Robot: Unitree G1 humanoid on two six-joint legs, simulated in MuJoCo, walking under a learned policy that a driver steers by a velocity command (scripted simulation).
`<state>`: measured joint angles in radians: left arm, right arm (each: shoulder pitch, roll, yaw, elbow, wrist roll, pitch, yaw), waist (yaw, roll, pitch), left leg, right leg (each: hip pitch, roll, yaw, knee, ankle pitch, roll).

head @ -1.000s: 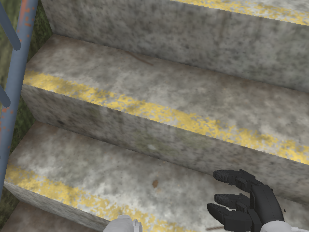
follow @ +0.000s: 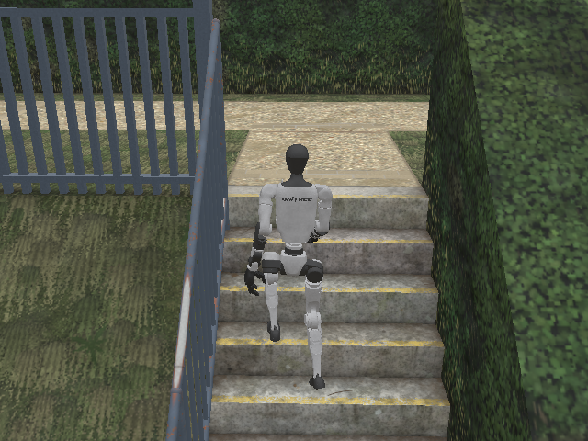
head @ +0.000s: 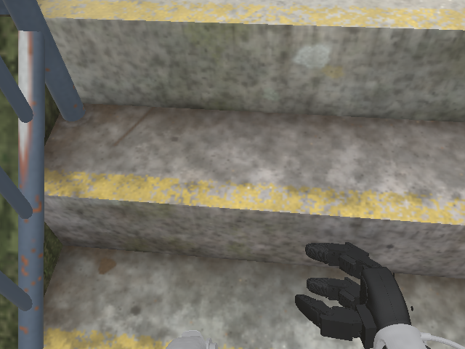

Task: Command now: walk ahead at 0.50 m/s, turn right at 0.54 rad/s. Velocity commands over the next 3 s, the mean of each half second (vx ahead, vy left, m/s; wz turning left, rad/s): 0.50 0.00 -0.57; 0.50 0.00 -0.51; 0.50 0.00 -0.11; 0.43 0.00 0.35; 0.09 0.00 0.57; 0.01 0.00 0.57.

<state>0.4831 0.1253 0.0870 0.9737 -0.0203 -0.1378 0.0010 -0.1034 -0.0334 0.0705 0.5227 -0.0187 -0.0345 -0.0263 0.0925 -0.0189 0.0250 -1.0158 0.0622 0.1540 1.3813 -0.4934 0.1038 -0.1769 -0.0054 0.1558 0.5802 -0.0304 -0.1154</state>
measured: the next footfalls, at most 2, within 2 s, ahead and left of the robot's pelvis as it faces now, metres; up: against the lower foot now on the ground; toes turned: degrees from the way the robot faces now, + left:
right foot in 0.46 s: +0.37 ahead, -0.17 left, +0.21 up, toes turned -20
left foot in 1.06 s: +0.65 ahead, -0.12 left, +0.43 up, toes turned -31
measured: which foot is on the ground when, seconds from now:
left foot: down 0.00-0.50, up 0.52-1.00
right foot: up 0.00-0.44, down 0.46-1.00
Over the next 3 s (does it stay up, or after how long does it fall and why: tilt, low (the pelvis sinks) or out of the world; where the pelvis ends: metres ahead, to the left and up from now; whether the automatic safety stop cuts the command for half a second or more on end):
stays up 0.93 -0.47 0.79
